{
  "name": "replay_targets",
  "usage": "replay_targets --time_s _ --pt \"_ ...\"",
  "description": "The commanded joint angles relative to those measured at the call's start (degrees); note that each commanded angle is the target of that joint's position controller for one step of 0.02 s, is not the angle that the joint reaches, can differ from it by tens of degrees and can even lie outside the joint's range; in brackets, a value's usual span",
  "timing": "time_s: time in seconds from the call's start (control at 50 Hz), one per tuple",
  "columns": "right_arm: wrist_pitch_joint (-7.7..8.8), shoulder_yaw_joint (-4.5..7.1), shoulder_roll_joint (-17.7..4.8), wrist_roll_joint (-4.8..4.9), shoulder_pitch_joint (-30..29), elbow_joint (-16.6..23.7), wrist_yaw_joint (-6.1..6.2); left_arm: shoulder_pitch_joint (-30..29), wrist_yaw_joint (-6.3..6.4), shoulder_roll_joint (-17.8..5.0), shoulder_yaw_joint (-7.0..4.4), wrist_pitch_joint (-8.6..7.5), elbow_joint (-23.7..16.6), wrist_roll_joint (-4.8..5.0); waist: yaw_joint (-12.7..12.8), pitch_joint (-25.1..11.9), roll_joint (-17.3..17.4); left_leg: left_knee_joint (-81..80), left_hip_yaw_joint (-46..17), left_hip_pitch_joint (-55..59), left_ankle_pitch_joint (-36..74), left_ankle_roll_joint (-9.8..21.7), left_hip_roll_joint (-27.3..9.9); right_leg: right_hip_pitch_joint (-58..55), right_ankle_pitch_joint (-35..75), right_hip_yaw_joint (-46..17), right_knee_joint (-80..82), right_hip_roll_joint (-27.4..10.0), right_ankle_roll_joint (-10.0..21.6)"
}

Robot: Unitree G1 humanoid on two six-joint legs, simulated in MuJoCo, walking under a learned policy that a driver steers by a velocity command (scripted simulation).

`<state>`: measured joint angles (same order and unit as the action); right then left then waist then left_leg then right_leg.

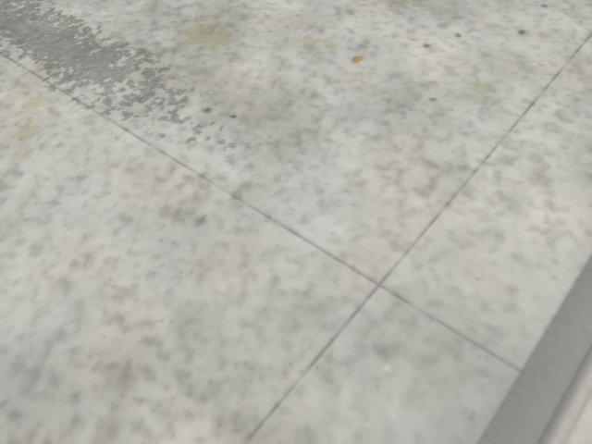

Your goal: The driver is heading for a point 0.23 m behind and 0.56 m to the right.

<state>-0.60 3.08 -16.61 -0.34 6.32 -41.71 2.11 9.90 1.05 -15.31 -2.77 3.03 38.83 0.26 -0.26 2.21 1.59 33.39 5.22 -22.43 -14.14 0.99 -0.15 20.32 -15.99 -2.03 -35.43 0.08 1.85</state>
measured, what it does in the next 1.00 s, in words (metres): steps to the right, turning right: left foot, then right foot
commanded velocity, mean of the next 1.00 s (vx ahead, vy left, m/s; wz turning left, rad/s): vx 0.53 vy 0.00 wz -0.91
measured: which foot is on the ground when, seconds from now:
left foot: up 0.00-0.28, down 0.30-0.86, up 0.88-1.00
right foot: down 0.00-0.32, up 0.34-0.82, down 0.84-1.00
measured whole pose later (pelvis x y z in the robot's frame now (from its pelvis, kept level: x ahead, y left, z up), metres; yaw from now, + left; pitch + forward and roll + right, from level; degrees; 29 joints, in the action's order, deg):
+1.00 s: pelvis +0.19 -0.27 -0.01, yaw -53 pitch +2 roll -1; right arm 3.2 1.1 -15.9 -3.2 16.0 -40.6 -1.4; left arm 16.1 -0.9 -18.8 -3.3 -0.2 40.5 -1.1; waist -2.3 2.6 1.3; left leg 74.7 -2.0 -25.8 -19.6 -2.0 -9.8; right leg 17.9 -18.6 0.6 -35.5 8.7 7.8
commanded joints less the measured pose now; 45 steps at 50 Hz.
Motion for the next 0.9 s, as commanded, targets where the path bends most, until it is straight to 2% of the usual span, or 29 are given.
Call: replay_targets --time_s 0.02,0.04,0.08,0.12,0.18,0.26,0.28,0.3,0.32,0.34,0.36,0.38,0.4,0.42,0.48,0.5,0.52,0.54,0.58,0.66,0.74,0.76,0.78,0.8,0.82,0.84,0.86,0.88,0.9 --pt "1.03 1.91 -4.9 -0.66 -7.7 7.2 0.37 5.0 1.05 -13.1 -4.42 -1.97 -4.2 -1.23 3.9 -4.0 -14.3 23.5 -7.7 -16.0 -17.3 -2.1 4.5 -10.8 14.3 -31.1 19.6 -17.6 17.6" --pt "0.94 2.08 -4.6 -0.1 -4.2 6.0 -0.1 2.3 1.21 -12.0 -4.26 -2.89 -4.8 -1.03 1.0 -5.6 -11.1 28.3 -10.1 -16.7 -15.9 -2.2 3.7 -11.7 18.2 -27.5 17.7 -15.8 15.8" --pt "0.8 2.44 -5.1 -0.41 -2.4 5.1 -0.01 -2.4 1.33 -10.3 -4.11 -2.92 -6.7 0.9 -0.8 -8.1 -6.7 27.8 -10.8 -15.4 -11.2 -3.1 2.5 -12.5 24.1 -22.2 14.4 -12.0 11.4" --pt "1.14 1.97 -3.2 -0.19 -4.6 6.2 -0.22 -2.3 1.55 -9.9 -4.22 -1.83 -7.1 1.17 -0.8 -9.4 -7.2 22.7 -9.4 -11.9 -8.9 -4.4 3.9 -11.8 27.7 -20.6 12.9 -8.8 10.2" --pt "1.51 1.35 -1.9 0.75 -6.2 6.8 -1.13 -1.0 1.95 -11.0 -5.23 -0.83 -7.7 0.93 0.3 -10.9 -9.5 11.4 -10.0 -7.0 -7.6 -4.8 5.5 -12.7 26.3 -23.1 11.7 -7.3 9.7" --pt "1.58 2.21 -4.1 1.46 -3.3 6.2 -2.09 -1.3 1.48 -11.8 -6.01 -0.36 -8.6 1.45 0.0 -11.2 -12.8 -1.9 -11.0 2.0 -5.8 -3.9 5.9 -11.0 21.5 -29.7 12.1 -6.4 8.8" --pt "1.61 2.68 -4.9 1.61 0.1 5.2 -2.21 -2.4 1.48 -11.6 -5.94 -0.33 -9.0 2.22 -1.7 -12.7 -12.0 -8.6 -10.5 8.0 -2.5 -2.9 5.2 -7.8 8.1 -29.6 12.4 -4.8 7.5" --pt "1.39 3.48 -5.9 1.96 3.5 3.9 -2.03 -2.5 1.54 -10.3 -5.48 -0.28 -9.3 2.62 -3.0 -12.4 -9.3 -14.0 -10.9 18.0 0.1 -1.0 1.8 1.5 -10.4 -27.5 11.0 -1.6 5.1" --pt "0.87 4.45 -9.2 1.57 6.8 3.8 -1.57 1.7 1.37 -7.0 -4.65 -0.17 -8.4 2.14 -2.4 -13.9 1.2 -15.0 -22.0 29.9 -12.0 3.0 -10.7 15.1 -24.0 -19.4 -3.2 4.2 2.2" --pt "1.63 5.18 -13.5 -1.16 7.1 4.0 -2.22 -1.0 0.97 -6.8 -4.57 -1.4 -11.4 2.66 -2.2 -8.0 14.7 -23.5 -42.4 26.6 -27.8 9.1 -22.6 30.5 -16.2 -12.1 -15.4 7.5 1.2" --pt "2.99 5.09 -11.9 -1.58 2.0 5.8 -1.92 -3.0 0.79 -11.0 -5.32 -2.39 -11.7 1.96 -0.4 -3.2 12.1 -24.7 -42.4 22.7 -30.2 10.2 -24.1 33.7 -9.2 -10.5 -22.1 0.8 0.2" --pt "3.72 4.26 -8.7 -0.51 -0.9 6.5 -1.09 -2.6 0.51 -12.8 -5.82 -2.57 -10.5 1.18 0.3 -1.7 9.4 -24.6 -35.6 21.1 -27.3 8.1 -20.7 33.7 -4.3 -8.5 -25.9 -0.5 -0.7" --pt "4.07 3.73 -7.0 0.37 -1.1 6.9 -0.48 -0.5 0.44 -12.0 -5.79 -2.5 -8.8 0.48 0.6 -3.1 6.8 -23.8 -30.4 22.0 -23.9 5.9 -18.0 33.0 -1.9 -6.8 -30.7 -1.1 -1.6" --pt "4.27 3.33 -6.3 0.84 -0.5 6.4 -0.14 0.8 0.0 -10.4 -5.28 -2.59 -8.4 0.28 0.5 -2.6 5.7 -23.4 -25.9 21.3 -20.5 4.9 -16.3 33.3 0.5 -5.2 -35.5 -1.9 -2.2" --pt "5.27 2.88 -6.7 -0.2 4.8 4.9 -0.52 -0.1 -0.57 -7.9 -4.04 -3.12 -9.1 1.13 -1.4 -0.8 4.8 -24.4 -17.2 18.8 -17.6 4.6 -14.2 35.0 5.0 -2.0 -42.8 -4.5 -3.3" --pt "4.31 2.74 -8.5 -2.75 9.9 3.1 -1.48 -4.6 -3.75 -7.1 -3.03 -1.64 -10.2 -5.22 -2.1 0.8 -2.7 -25.9 -15.3 12.9 -20.0 4.7 -14.8 31.5 6.5 -2.0 -42.0 -1.7 -2.8" --pt "4.18 3.14 -9.4 -2.67 10.1 2.9 -2.02 -4.7 -5.24 -6.2 -2.99 -0.98 -10.4 -4.31 -1.8 2.2 0.6 -26.3 -13.0 12.7 -19.5 4.1 -14.7 32.0 8.2 -2.2 -41.2 -1.5 -2.9" --pt "4.31 3.09 -9.4 -2.25 10.2 2.9 -2.25 -4.1 -6.0 -6.8 -3.04 -0.72 -9.9 -3.32 -1.7 2.2 3.0 -26.5 -11.0 13.7 -18.7 3.7 -14.9 32.5 9.6 -2.4 -40.4 -1.7 -3.0" --pt "4.87 2.96 -9.2 -1.94 11.5 2.4 -2.24 -4.4 -6.4 -7.7 -3.29 -0.63 -9.3 -2.55 -1.9 2.8 5.5 -26.9 -7.9 16.5 -17.1 3.5 -15.9 33.6 11.2 -2.3 -37.9 -2.6 -3.1" --pt "5.31 3.15 -9.7 -1.95 16.6 0.1 -1.5 -10.9 -7.33 -7.6 -2.65 -0.93 -10.6 -2.78 -4.3 6.1 6.4 -29.1 -2.2 24.3 -14.9 4.0 -18.9 35.7 8.1 0.7 -27.3 -5.4 -1.2" --pt "4.78 3.09 -9.7 -2.56 20.9 -3.1 -1.08 -17.5 -8.17 -5.6 -1.09 -1.53 -12.6 -2.41 -6.5 9.3 6.3 -29.3 5.3 30.3 -6.3 3.9 -20.0 33.0 0.7 6.4 -16.9 -6.4 3.5" --pt "4.44 3.01 -9.9 -2.59 21.6 -3.9 -1.0 -18.1 -8.03 -5.1 -0.67 -1.62 -12.8 -2.49 -6.2 9.5 6.3 -27.4 7.5 31.5 1.4 3.8 -19.8 31.1 -2.4 8.3 -14.4 -5.5 5.0" --pt "4.15 2.84 -10.3 -2.47 20.4 -4.2 -0.95 -16.0 -7.57 -4.6 -0.4 -1.7 -12.3 -2.45 -4.0 8.0 6.3 -23.2 11.0 30.5 18.2 3.0 -18.8 24.4 -5.4 10.8 -11.1 -3.2 6.8" --pt "3.89 2.87 -11.5 -2.16 20.2 -4.5 -0.96 -11.8 -6.69 -5.2 -0.67 -1.83 -10.9 -2.31 -1.4 3.9 6.4 -15.6 13.1 29.6 41.7 2.8 -18.5 15.2 -8.4 14.4 -10.1 1.4 8.4" --pt "3.37 3.11 -13.6 -1.81 19.9 -4.7 -1.14 -2.6 -5.71 -6.7 -1.56 -2.34 -8.3 -1.78 3.6 -2.1 6.4 -2.4 13.7 27.2 61.6 3.2 -19.0 2.7 -10.0 16.2 -10.2 6.5 9.6" --pt "3.2 3.11 -15.2 -0.72 17.3 -3.4 -1.5 11.4 -4.86 -9.0 -3.14 -3.02 -4.0 -1.81 10.9 -10.0 4.5 15.1 14.1 17.1 63.0 2.2 -18.5 -18.0 -4.8 13.3 -4.9 8.8 11.4" --pt "3.59 1.76 -10.2 -1.02 18.4 -0.6 -2.37 16.7 -3.88 -15.9 -5.62 -2.92 -1.1 -2.07 10.8 -15.5 -6.5 34.5 12.7 -4.3 26.3 -0.2 -13.6 -38.2 -16.7 -4.0 1.7 0.7 12.9" --pt "5.03 0.73 -5.9 -1.92 12.7 6.1 -3.55 15.1 -2.96 -23.2 -7.08 -2.35 -3.1 -0.75 7.9 -20.0 -17.6 51.9 3.7 -23.8 -14.8 -3.7 -2.4 -46.0 -32.5 -39.6 15.6 -13.1 19.0" --pt "5.72 0.96 -9.1 -2.33 2.8 8.7 -3.71 17.8 -2.41 -21.3 -6.56 -2.37 -2.8 -1.17 10.9 -16.8 -6.9 54.0 -6.3 -30.0 -9.1 -3.0 -4.0 -44.4 -22.7 -41.8 19.6 -13.4 17.0"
